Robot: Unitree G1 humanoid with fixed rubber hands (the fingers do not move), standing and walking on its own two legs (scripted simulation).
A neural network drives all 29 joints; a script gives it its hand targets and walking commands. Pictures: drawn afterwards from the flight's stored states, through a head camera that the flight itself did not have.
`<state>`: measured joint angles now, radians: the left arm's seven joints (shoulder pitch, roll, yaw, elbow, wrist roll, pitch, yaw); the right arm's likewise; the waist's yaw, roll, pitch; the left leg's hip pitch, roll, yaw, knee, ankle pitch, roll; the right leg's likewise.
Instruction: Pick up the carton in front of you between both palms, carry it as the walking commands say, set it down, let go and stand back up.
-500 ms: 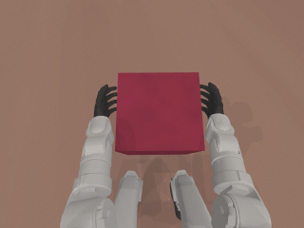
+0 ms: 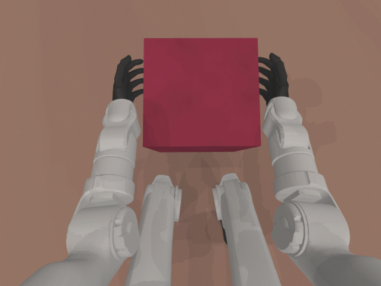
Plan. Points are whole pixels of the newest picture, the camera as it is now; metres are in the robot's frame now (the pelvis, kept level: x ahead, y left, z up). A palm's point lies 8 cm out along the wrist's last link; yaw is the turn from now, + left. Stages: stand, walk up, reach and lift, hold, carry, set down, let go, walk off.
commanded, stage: set down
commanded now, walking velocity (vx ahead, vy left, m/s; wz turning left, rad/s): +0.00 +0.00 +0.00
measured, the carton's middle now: (198, 107) +0.46 -0.01 -0.19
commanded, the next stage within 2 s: none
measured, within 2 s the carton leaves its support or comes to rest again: rests again in 1.70 s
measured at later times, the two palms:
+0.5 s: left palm (141, 101) +0.49 +0.14 -0.26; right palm (254, 100) +0.49 -0.16 -0.26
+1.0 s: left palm (144, 104) +0.49 +0.14 -0.29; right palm (251, 104) +0.49 -0.16 -0.29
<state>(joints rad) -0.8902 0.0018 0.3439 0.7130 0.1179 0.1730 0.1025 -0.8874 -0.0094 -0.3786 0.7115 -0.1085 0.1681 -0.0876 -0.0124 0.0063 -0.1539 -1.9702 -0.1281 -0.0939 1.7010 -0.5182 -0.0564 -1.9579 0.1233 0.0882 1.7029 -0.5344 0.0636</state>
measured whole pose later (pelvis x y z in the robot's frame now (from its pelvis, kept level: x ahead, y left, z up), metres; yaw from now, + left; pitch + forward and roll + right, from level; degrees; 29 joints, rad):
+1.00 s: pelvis -0.02 +0.00 -0.13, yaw +0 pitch +39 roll +0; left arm -1.26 0.17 0.27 1.00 0.02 0.13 0.14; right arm -1.24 -0.16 -0.31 0.99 -0.01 0.13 -0.13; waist -0.01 0.00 0.19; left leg -2.26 -0.14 -0.07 2.17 -0.59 -0.08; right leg -2.25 0.15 0.05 2.17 -0.60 0.08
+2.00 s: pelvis -0.02 +0.00 -0.15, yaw -1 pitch +36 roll +0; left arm -1.28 0.37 0.07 1.06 -0.24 0.00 0.09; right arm -1.25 -0.36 -0.10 1.04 0.23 -0.01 -0.09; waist -0.01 0.00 0.32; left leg -2.28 -0.05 -0.02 2.24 -0.59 -0.03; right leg -2.28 0.05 0.02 2.24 -0.60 0.03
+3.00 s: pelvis +0.01 +0.00 +0.10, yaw -1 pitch +46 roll +0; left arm -0.95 0.23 0.28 0.81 -0.01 0.11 0.01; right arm -0.95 -0.23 -0.28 0.80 0.02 0.11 -0.02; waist -0.01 0.00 -0.13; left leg -1.70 -0.04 -0.04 1.31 -0.41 -0.02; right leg -1.70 0.05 0.04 1.31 -0.40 0.02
